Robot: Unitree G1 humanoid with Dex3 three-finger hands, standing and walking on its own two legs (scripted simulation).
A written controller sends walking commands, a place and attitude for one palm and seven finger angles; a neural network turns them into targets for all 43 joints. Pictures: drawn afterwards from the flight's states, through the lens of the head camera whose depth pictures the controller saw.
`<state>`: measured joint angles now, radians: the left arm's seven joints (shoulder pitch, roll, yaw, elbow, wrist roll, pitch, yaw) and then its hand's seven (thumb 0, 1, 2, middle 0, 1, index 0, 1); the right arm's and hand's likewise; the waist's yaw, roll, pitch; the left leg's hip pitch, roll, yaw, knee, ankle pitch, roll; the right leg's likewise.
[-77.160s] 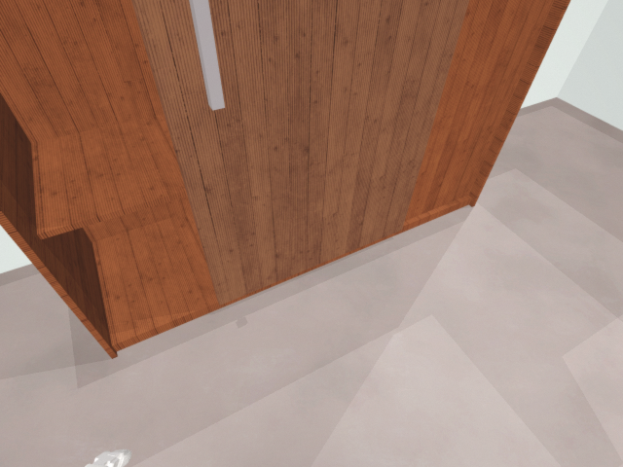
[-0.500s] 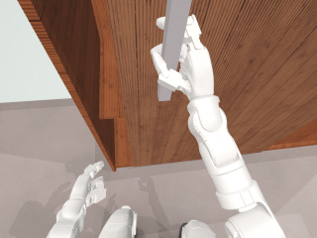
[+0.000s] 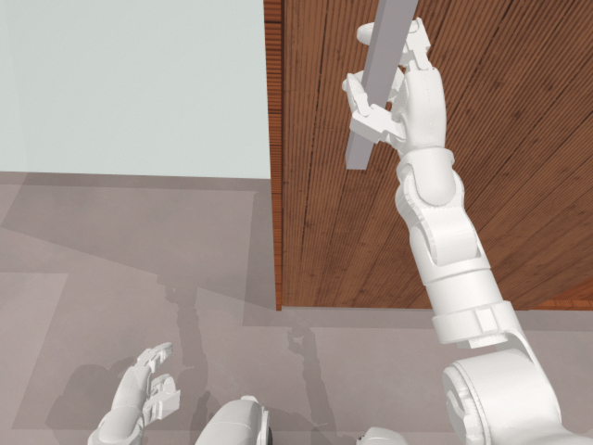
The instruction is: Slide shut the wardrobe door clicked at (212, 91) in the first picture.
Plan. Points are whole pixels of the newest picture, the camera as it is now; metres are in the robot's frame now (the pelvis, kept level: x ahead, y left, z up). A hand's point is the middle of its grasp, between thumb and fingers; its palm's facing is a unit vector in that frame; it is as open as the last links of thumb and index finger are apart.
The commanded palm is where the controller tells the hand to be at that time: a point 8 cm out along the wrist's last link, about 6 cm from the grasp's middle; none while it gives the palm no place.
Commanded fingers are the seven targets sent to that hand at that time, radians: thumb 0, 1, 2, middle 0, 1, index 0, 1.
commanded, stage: step sideways, sliding the door along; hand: right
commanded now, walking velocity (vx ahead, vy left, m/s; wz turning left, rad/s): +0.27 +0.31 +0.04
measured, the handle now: (372, 77) +0.49 -0.07 +0.20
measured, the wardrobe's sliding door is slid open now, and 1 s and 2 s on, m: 0.00 0.00 0.00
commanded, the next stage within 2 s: stop walking and hold the door there in 0.38 s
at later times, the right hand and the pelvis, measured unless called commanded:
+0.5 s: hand (349, 102) +0.44 -0.04 +0.20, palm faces +0.23 +0.97 -0.10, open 6.8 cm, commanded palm +0.41 -0.06 +0.19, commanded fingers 0.00 -0.90 -0.90 0.45 1.40 0.45 1.40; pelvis +0.00 +0.15 +0.01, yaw -3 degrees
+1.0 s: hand (355, 98) +0.45 -0.04 +0.20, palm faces +0.47 +0.86 -0.21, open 6.5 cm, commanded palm +0.41 -0.09 +0.19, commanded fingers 0.00 -0.90 -0.90 0.45 1.40 0.45 1.40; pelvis +0.03 +0.25 +0.01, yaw +4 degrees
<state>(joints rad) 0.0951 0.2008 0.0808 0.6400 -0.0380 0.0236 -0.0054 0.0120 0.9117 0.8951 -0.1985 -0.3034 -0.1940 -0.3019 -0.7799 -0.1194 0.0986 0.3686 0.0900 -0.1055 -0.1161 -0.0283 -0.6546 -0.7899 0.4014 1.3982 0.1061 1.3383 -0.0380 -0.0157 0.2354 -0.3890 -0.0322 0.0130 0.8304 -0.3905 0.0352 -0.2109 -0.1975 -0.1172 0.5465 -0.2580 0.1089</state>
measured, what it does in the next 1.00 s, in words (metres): steps to the left: left foot, then right foot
